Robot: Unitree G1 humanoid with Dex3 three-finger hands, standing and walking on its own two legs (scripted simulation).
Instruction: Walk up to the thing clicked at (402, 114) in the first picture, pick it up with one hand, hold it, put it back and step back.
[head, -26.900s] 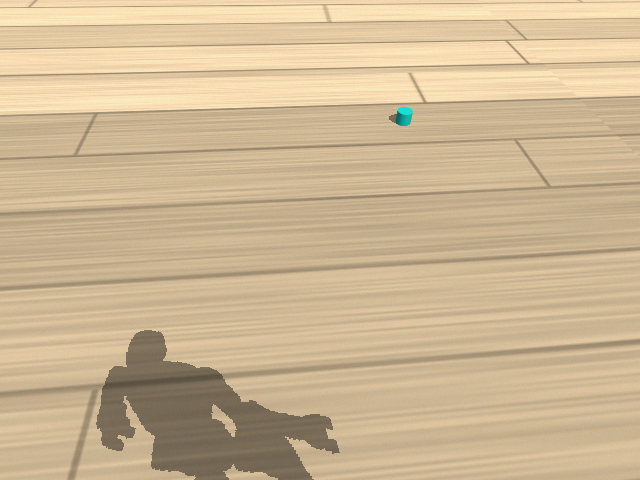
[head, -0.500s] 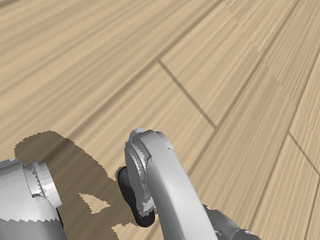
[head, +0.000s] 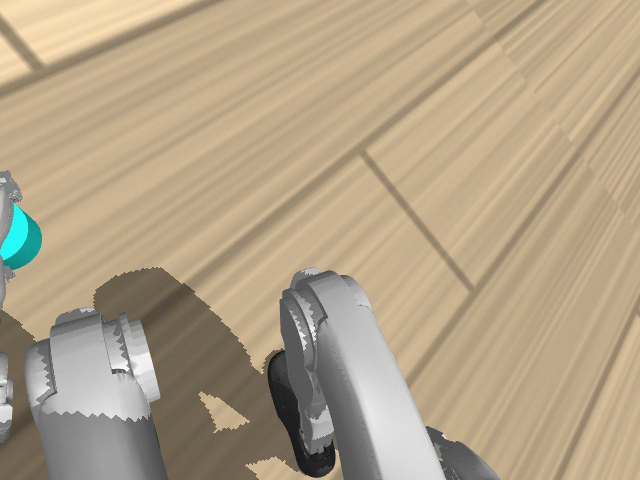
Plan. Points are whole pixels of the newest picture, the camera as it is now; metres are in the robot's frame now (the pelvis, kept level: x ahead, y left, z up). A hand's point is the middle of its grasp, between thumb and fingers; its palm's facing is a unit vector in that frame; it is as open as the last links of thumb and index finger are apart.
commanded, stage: settle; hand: left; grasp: from above
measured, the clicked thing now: out of the picture +0.43 +0.31 -0.25
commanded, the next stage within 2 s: lift in 0.38 s
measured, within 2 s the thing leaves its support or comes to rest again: neither
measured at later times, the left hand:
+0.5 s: hand out of the picture +0.40 +0.31 -0.13, palm faces -0.45 -0.13 -0.89, open 10.8 cm
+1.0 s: hand out of the picture +0.36 +0.32 -0.03, palm faces -0.45 -0.14 -0.88, open 10.8 cm
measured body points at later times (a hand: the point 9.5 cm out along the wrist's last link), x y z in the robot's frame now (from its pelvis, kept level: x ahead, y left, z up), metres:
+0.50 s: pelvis -0.01 -0.01 +0.03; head +0.21 +0.07 +0.41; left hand +0.42 +0.31 -0.08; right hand +0.09 -0.27 -0.09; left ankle +0.07 +0.14 -0.27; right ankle +0.10 -0.12 -0.27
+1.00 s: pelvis -0.01 -0.01 +0.10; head +0.17 +0.06 +0.50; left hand +0.38 +0.32 +0.02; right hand +0.11 -0.26 -0.02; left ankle +0.07 +0.14 -0.27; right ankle +0.10 -0.12 -0.27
